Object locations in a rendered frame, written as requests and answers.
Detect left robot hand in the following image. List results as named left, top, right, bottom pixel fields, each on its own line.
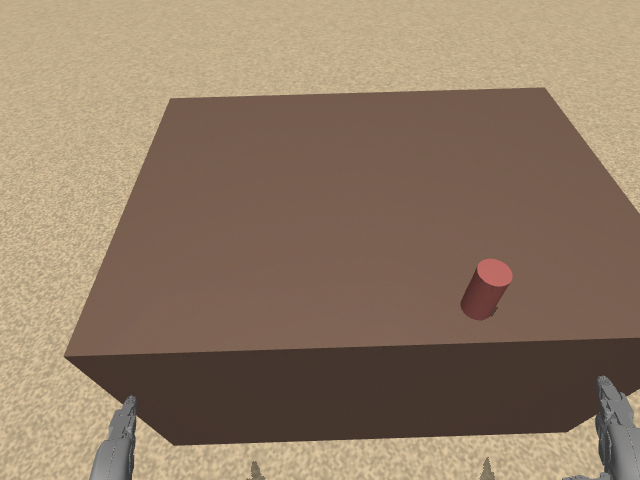
left=89, top=395, right=137, bottom=480

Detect can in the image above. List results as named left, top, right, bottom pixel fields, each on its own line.
left=460, top=259, right=513, bottom=320

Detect right robot hand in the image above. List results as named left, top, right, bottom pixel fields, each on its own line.
left=562, top=375, right=640, bottom=480

